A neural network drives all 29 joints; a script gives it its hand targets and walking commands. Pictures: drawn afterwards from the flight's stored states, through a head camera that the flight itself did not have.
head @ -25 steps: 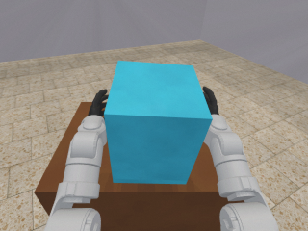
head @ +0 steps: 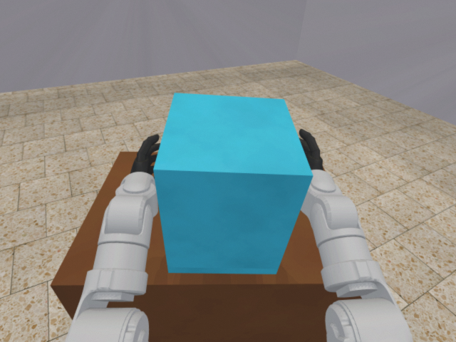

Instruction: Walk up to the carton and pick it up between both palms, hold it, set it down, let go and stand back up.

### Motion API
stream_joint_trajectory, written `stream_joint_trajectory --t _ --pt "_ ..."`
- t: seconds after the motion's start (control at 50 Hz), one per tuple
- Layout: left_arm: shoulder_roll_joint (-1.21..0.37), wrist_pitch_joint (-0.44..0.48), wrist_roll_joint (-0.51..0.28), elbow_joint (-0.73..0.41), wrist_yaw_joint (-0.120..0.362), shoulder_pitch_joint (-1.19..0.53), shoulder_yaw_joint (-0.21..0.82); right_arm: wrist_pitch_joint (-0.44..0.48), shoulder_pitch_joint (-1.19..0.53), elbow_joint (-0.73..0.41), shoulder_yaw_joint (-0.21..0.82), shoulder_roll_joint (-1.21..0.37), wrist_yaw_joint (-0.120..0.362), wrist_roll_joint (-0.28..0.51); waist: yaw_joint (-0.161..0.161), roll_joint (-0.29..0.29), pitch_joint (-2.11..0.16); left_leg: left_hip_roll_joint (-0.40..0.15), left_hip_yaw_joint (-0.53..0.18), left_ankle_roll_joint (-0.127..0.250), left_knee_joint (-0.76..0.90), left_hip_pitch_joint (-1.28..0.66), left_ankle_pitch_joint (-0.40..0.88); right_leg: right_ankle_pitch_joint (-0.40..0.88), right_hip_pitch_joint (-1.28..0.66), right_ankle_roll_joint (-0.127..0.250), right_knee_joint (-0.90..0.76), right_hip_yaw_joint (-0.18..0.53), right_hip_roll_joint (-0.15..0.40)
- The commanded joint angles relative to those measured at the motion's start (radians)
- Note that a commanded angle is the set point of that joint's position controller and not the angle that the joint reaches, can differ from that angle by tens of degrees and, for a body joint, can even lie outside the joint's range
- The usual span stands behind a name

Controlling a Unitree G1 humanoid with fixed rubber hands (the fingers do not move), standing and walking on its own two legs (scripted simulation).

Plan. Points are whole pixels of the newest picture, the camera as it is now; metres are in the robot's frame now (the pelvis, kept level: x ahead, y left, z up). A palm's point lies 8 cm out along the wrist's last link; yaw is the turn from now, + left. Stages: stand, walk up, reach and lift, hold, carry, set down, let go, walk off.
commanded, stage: hold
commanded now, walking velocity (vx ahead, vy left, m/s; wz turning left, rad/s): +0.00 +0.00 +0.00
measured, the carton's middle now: (226, 185) +0.37 +0.02 +0.16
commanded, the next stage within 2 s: set down in 0.68 s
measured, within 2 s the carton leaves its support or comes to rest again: neither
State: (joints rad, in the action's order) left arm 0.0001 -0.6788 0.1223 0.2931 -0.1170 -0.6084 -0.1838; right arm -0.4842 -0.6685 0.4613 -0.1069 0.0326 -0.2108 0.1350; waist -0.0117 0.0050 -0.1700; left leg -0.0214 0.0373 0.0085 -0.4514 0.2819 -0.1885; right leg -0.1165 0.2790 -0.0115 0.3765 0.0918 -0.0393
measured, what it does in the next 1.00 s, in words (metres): stands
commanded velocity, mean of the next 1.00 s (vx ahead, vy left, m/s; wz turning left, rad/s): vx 0.00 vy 0.00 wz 0.00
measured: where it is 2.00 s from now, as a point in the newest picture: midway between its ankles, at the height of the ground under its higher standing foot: outside the picture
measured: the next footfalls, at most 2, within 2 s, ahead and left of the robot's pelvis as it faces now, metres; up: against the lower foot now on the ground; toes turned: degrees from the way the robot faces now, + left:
none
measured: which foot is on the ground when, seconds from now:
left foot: down 0.00-1.00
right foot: down 0.00-1.00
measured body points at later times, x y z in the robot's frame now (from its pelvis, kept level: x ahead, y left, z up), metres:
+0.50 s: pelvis +0.00 +0.00 +0.00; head -0.05 +0.01 +0.45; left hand +0.37 +0.17 +0.18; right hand +0.39 -0.13 +0.19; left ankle +0.03 +0.11 -0.74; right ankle +0.05 -0.13 -0.74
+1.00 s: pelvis +0.00 +0.00 +0.00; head -0.05 +0.01 +0.45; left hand +0.38 +0.17 +0.15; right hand +0.41 -0.12 +0.19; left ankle +0.03 +0.11 -0.74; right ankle +0.05 -0.13 -0.74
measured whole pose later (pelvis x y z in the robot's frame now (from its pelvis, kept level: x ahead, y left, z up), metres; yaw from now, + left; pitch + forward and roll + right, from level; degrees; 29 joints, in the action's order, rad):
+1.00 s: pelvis +0.00 +0.00 +0.00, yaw +0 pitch +1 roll -1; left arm -0.03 -0.51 0.15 0.48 -0.13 -0.61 -0.23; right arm -0.35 -0.78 0.71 -0.17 0.03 -0.16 0.13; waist -0.01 0.01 -0.17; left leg -0.02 0.04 0.01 -0.45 0.28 -0.19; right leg -0.12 0.28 -0.01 0.38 0.09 -0.04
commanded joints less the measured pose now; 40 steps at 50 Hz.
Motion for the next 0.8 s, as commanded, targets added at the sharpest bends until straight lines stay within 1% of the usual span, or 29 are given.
stream_joint_trajectory --t 0.0,0.04,0.06,0.1,0.12,0.18,0.22,0.24,0.26,0.28,0.3,0.32,0.38,0.4,0.42,0.44,0.48,0.5,0.52,0.54,0.58,0.62,0.66,0.68,0.7,0.72,0.74,0.76,0.78 --pt "-0.674 0.102 -0.155 -0.270 0.176 -1.042 0.503 0.068 -0.901 -0.235 0.444 -0.669 0.147 0.152 0.117 -0.055 -0.421 0.050 -0.078 -0.031 0.132 -0.216 0.027 -0.014 -0.268 0.000 -0.094 -0.103 -0.021" --pt "-0.679 0.111 -0.149 -0.261 0.171 -1.026 0.470 0.072 -0.908 -0.267 0.468 -0.697 0.149 0.163 0.085 -0.022 -0.444 0.059 -0.071 -0.019 0.131 -0.240 0.091 0.048 -0.294 -0.003 -0.090 -0.099 -0.021" --pt "-0.695 0.110 -0.164 -0.287 0.172 -1.031 0.496 0.073 -0.896 -0.258 0.448 -0.689 0.148 0.170 0.101 -0.055 -0.455 0.052 -0.078 -0.030 0.121 -0.245 0.122 0.069 -0.283 -0.001 -0.088 -0.095 -0.022" --pt "-0.701 0.119 -0.190 -0.326 0.171 -1.061 0.527 0.081 -0.928 -0.297 0.471 -0.713 0.150 0.171 0.112 -0.034 -0.493 0.050 -0.086 -0.026 0.112 -0.242 0.117 0.080 -0.284 -0.006 -0.073 -0.102 -0.023" --pt "-0.719 0.128 -0.198 -0.351 0.161 -1.061 0.551 0.091 -0.938 -0.330 0.487 -0.713 0.152 0.186 0.108 -0.070 -0.542 0.049 -0.088 -0.038 0.093 -0.267 0.157 0.087 -0.260 -0.003 -0.073 -0.100 -0.030" --pt "-0.706 0.133 -0.225 -0.385 0.148 -1.037 0.580 0.093 -0.946 -0.438 0.540 -0.703 0.142 0.218 0.087 -0.041 -0.636 0.044 -0.100 -0.040 0.053 -0.335 0.293 0.178 -0.260 -0.004 -0.063 -0.104 -0.043" --pt "-0.682 0.110 -0.154 -0.273 0.155 -1.003 0.506 0.067 -0.873 -0.247 0.488 -0.669 0.143 0.179 0.094 -0.058 -0.424 0.053 -0.089 -0.033 0.104 -0.286 0.162 0.060 -0.236 -0.004 -0.096 -0.102 -0.031" --pt "-0.685 0.112 -0.169 -0.295 0.155 -1.021 0.518 0.082 -0.938 -0.327 0.522 -0.699 0.146 0.199 0.081 -0.028 -0.481 0.053 -0.083 -0.024 0.095 -0.264 0.148 0.077 -0.273 -0.007 -0.079 -0.107 -0.030" --pt "-0.683 0.118 -0.177 -0.348 0.148 -1.064 0.543 0.074 -0.889 -0.292 0.497 -0.697 0.151 0.188 0.101 -0.048 -0.490 0.044 -0.091 -0.034 0.101 -0.276 0.143 0.065 -0.254 0.000 -0.080 -0.107 -0.033" --pt "-0.685 0.109 -0.160 -0.274 0.154 -1.027 0.507 0.071 -0.886 -0.233 0.462 -0.671 0.153 0.176 0.096 -0.058 -0.442 0.045 -0.084 -0.033 0.116 -0.260 0.101 0.028 -0.238 0.006 -0.093 -0.098 -0.024" --pt "-0.700 0.111 -0.190 -0.328 0.153 -1.055 0.550 0.073 -0.900 -0.274 0.468 -0.679 0.152 0.158 0.131 -0.038 -0.492 0.042 -0.087 -0.040 0.111 -0.270 0.127 0.070 -0.262 0.001 -0.082 -0.112 -0.032" --pt "-0.713 0.107 -0.173 -0.285 0.159 -1.012 0.530 0.075 -0.896 -0.252 0.450 -0.661 0.150 0.172 0.119 -0.086 -0.451 0.037 -0.088 -0.050 0.111 -0.291 0.161 0.060 -0.230 0.007 -0.092 -0.102 -0.031" --pt "-0.704 0.112 -0.189 -0.302 0.152 -1.053 0.549 0.079 -0.931 -0.274 0.459 -0.678 0.157 0.171 0.125 -0.045 -0.497 0.034 -0.090 -0.041 0.114 -0.270 0.119 0.042 -0.237 0.002 -0.089 -0.110 -0.032" --pt "-0.676 0.113 -0.165 -0.290 0.155 -1.048 0.510 0.085 -0.943 -0.291 0.489 -0.705 0.155 0.180 0.063 -0.037 -0.522 0.050 -0.082 -0.014 0.105 -0.255 0.127 0.058 -0.269 -0.001 -0.082 -0.107 -0.025" --pt "-0.673 0.104 -0.161 -0.221 0.159 -0.990 0.488 0.075 -0.930 -0.274 0.465 -0.671 0.150 0.164 0.088 0.002 -0.438 0.043 -0.084 -0.016 0.122 -0.242 0.095 0.046 -0.263 0.000 -0.093 -0.113 -0.029" --pt "-0.674 0.108 -0.142 -0.246 0.166 -1.037 0.471 0.066 -0.880 -0.198 0.444 -0.707 0.153 0.156 0.088 -0.037 -0.367 0.052 -0.079 -0.013 0.139 -0.218 0.046 0.016 -0.265 -0.003 -0.095 -0.098 -0.014" --pt "-0.657 0.110 -0.161 -0.253 0.176 -1.037 0.476 0.082 -0.929 -0.277 0.472 -0.713 0.150 0.143 0.093 0.019 -0.455 0.060 -0.074 0.002 0.127 -0.242 0.075 0.043 -0.279 -0.014 -0.086 -0.107 -0.017" --pt "-0.701 0.106 -0.176 -0.259 0.176 -1.008 0.515 0.076 -0.890 -0.244 0.446 -0.690 0.146 0.159 0.137 -0.038 -0.446 0.042 -0.082 -0.026 0.125 -0.233 0.084 0.064 -0.289 -0.003 -0.081 -0.098 -0.023" --pt "-0.700 0.118 -0.195 -0.280 0.172 -1.030 0.526 0.094 -0.977 -0.372 0.486 -0.721 0.143 0.166 0.093 -0.011 -0.528 0.058 -0.081 -0.012 0.110 -0.237 0.116 0.089 -0.297 -0.007 -0.080 -0.100 -0.023" --pt "-0.707 0.125 -0.200 -0.347 0.164 -1.068 0.551 0.074 -0.901 -0.306 0.475 -0.728 0.140 0.171 0.119 -0.047 -0.496 0.053 -0.084 -0.033 0.100 -0.247 0.156 0.108 -0.286 -0.003 -0.071 -0.101 -0.028" --pt "-0.719 0.126 -0.212 -0.323 0.147 -1.058 0.563 0.085 -0.941 -0.329 0.494 -0.699 0.146 0.184 0.106 -0.062 -0.533 0.045 -0.084 -0.041 0.100 -0.285 0.154 0.059 -0.255 0.000 -0.084 -0.108 -0.037" --pt "-0.705 0.133 -0.204 -0.384 0.142 -1.055 0.560 0.079 -0.895 -0.366 0.533 -0.733 0.145 0.209 0.099 -0.057 -0.564 0.055 -0.089 -0.039 0.075 -0.311 0.252 0.163 -0.295 -0.002 -0.071 -0.100 -0.036" --pt "-0.716 0.121 -0.204 -0.359 0.141 -1.060 0.578 0.064 -0.873 -0.301 0.480 -0.692 0.142 0.185 0.121 -0.089 -0.470 0.042 -0.096 -0.057 0.093 -0.291 0.203 0.085 -0.236 0.004 -0.085 -0.104 -0.034" --pt "-0.774 0.114 -0.175 -0.371 0.144 -1.012 0.574 0.065 -0.896 -0.246 0.476 -0.714 0.149 0.220 0.092 -0.083 -0.523 0.050 -0.100 -0.055 0.061 -0.371 0.248 0.117 -0.304 0.010 -0.067 -0.129 -0.055" --pt "-0.776 0.110 -0.200 -0.386 0.150 -0.978 0.569 0.075 -0.937 -0.346 0.481 -0.688 0.140 0.221 0.099 -0.069 -0.586 0.049 -0.091 -0.053 0.062 -0.378 0.263 0.158 -0.345 0.012 -0.067 -0.124 -0.061" --pt "-0.749 0.110 -0.171 -0.334 0.151 -1.004 0.549 0.075 -0.935 -0.279 0.453 -0.680 0.141 0.229 0.087 -0.108 -0.547 0.046 -0.092 -0.054 0.060 -0.333 0.200 0.114 -0.313 0.013 -0.064 -0.119 -0.058" --pt "-0.715 0.108 -0.132 -0.251 0.155 -1.006 0.502 0.061 -0.905 -0.183 0.417 -0.673 0.151 0.201 0.081 -0.087 -0.412 0.052 -0.083 -0.044 0.091 -0.294 0.105 0.022 -0.278 0.012 -0.087 -0.116 -0.044" --pt "-0.744 0.113 -0.127 -0.288 0.160 -1.039 0.489 0.088 -0.933 -0.219 0.432 -0.703 0.154 0.201 0.053 -0.086 -0.458 0.052 -0.081 -0.037 0.090 -0.280 0.131 0.069 -0.320 0.014 -0.072 -0.116 -0.037" --pt "-0.728 0.132 -0.138 -0.236 0.166 -1.065 0.472 0.109 -0.982 -0.190 0.368 -0.658 0.165 0.157 0.068 -0.074 -0.430 0.038 -0.091 -0.039 0.122 -0.271 0.051 -0.006 -0.268 0.014 -0.085 -0.129 -0.038"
